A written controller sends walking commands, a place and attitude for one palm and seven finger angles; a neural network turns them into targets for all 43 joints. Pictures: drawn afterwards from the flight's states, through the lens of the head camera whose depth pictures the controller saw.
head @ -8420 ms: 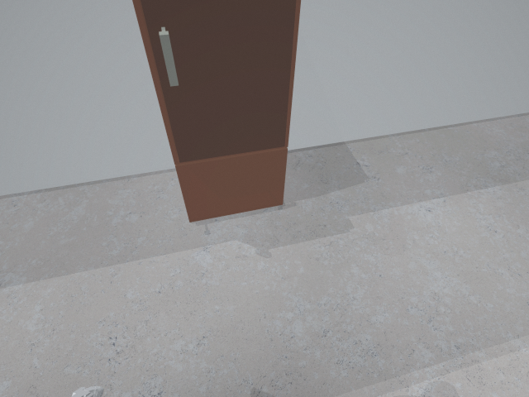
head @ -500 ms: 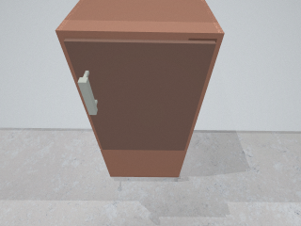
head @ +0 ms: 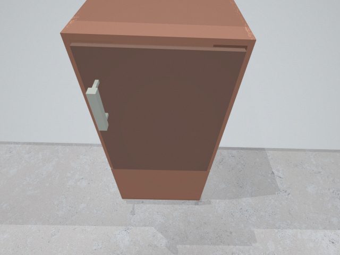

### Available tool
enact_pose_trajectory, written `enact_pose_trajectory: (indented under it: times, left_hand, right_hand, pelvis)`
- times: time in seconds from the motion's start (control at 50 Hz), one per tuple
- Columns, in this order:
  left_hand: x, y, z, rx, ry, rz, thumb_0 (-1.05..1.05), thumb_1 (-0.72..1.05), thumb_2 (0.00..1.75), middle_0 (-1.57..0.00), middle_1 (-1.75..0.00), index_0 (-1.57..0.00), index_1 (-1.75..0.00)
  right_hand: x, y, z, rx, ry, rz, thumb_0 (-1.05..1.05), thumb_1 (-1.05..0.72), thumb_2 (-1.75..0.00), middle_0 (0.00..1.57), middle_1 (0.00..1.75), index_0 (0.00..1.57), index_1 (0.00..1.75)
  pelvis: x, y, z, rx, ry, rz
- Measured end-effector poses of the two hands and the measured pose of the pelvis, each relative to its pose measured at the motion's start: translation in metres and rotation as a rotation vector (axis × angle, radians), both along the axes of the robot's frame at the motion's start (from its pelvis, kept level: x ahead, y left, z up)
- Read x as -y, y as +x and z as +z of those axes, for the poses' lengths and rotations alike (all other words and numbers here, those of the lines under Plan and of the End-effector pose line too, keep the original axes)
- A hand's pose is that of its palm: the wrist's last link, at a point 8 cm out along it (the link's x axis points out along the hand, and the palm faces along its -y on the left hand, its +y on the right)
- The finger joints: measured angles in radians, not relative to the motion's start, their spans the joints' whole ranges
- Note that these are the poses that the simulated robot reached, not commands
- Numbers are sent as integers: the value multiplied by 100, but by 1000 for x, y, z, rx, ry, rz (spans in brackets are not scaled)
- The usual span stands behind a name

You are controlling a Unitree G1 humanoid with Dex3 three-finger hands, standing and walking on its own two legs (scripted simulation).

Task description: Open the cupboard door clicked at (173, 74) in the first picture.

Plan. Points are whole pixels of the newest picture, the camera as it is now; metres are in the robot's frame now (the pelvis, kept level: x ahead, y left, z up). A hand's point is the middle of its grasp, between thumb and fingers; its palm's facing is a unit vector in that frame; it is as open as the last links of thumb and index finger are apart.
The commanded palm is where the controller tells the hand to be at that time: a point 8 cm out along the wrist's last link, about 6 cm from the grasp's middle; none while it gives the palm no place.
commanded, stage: come to a stop and stand still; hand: left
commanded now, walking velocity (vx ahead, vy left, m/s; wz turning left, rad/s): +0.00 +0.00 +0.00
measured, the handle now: (100, 105) +0.49 +0.24 +0.05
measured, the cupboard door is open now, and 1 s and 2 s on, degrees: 0 0 0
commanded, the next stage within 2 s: look again from close up in 0.94 s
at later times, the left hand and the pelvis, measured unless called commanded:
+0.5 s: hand out of the picture -0.04 +0.19 -0.18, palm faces +0.05 -0.98 -0.19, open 7.4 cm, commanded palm none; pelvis -0.04 +0.01 +0.00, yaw +2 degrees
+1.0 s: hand out of the picture -0.09 +0.15 -0.18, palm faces +0.07 -0.99 -0.12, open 7.4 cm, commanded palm none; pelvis -0.05 +0.00 +0.00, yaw +2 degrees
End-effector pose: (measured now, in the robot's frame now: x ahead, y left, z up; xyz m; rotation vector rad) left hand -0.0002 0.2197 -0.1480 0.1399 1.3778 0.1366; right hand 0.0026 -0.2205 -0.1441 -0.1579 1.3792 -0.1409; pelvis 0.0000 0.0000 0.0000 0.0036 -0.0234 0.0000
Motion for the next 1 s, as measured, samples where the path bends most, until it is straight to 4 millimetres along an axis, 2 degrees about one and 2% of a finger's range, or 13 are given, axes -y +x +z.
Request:
enact_pose_trajectory:
  times: [0.12,0.32,0.52,0.74,0.86,1.0]
  left_hand:
    - [3,-6,-2,-6,7,-7,0,91,90,-20,-30,-20,-30]
    - [-10,-15,-4,78,14,12,1,91,90,-20,-30,-20,-30]
    - [-14,-47,0,69,14,23,0,91,90,-20,-30,-20,-30]
    - [0,-90,-3,-26,-17,55,0,91,90,-20,-30,-20,-30]
    - [11,-97,-5,-47,-40,65,1,91,90,-20,-30,-20,-30]
    - [19,-93,-7,-37,-58,65,0,91,90,-20,-30,-20,-30]
  right_hand:
    - [3,4,-1,16,-8,0,1,-92,-90,20,30,20,30]
    - [0,7,0,131,-25,17,1,-92,-90,20,30,20,30]
    - [-3,-22,4,113,-10,27,1,-92,-90,20,30,20,30]
    - [-6,-61,1,11,2,7,1,-91,-90,20,30,20,30]
    - [-11,-72,1,-18,12,-3,1,-91,-90,20,30,20,30]
    - [-16,-72,0,-20,23,-13,1,-91,-90,20,30,20,30]
  pelvis:
    - [-2,-3,-2,-9,-16,2]
    - [-9,-24,-7,41,-11,20]
    - [-10,-44,-3,25,-6,27]
    - [-6,-52,-2,15,-8,32]
    - [-5,-54,-2,14,-9,33]
    - [-4,-54,-2,12,-11,30]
